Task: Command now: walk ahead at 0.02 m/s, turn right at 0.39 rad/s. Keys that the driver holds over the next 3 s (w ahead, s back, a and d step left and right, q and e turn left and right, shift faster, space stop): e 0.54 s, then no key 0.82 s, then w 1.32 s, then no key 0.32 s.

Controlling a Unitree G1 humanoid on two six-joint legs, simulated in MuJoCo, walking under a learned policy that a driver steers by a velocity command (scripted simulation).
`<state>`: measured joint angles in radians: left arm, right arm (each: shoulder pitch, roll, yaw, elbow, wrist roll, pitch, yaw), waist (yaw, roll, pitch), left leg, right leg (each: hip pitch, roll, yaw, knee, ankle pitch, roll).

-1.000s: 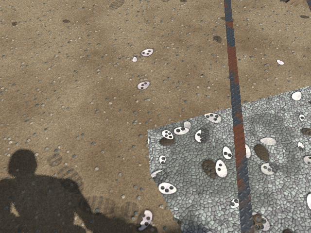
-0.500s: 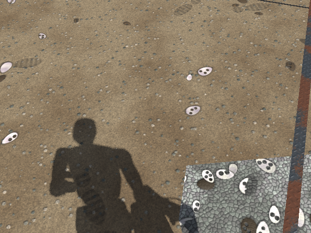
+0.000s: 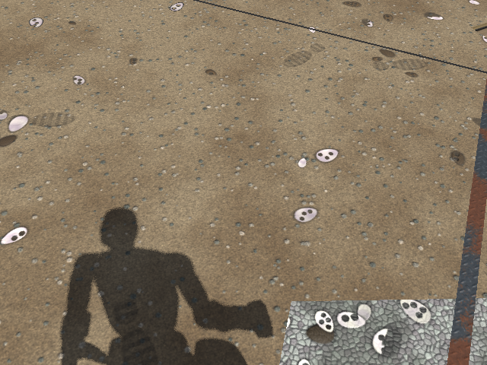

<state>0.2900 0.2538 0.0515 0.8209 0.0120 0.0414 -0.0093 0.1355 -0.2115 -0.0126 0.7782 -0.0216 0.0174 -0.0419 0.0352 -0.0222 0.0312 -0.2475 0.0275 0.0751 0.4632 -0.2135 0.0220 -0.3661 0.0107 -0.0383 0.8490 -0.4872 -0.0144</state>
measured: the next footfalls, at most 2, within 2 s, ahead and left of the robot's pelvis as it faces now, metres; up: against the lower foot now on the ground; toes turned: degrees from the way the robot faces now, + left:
right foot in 0.14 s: +0.01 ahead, -0.10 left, +0.00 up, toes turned -7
left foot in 0.66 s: +0.06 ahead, +0.08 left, +0.00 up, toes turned -26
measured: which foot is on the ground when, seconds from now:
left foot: down 0.00-0.14, up 0.16-0.64, down 0.66-1.00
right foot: up 0.00-0.12, down 0.14-0.66, up 0.68-0.96, down 0.98-1.00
